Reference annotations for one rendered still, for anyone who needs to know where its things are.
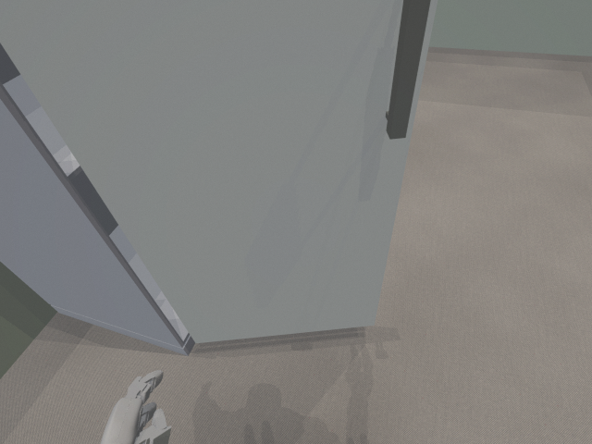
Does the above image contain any handle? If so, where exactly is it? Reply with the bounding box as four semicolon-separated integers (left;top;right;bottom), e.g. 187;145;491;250
386;0;431;139

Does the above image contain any fridge door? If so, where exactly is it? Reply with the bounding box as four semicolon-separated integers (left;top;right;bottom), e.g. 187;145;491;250
0;0;438;343

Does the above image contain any left robot hand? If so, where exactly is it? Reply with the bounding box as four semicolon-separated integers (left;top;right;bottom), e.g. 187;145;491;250
101;370;171;444

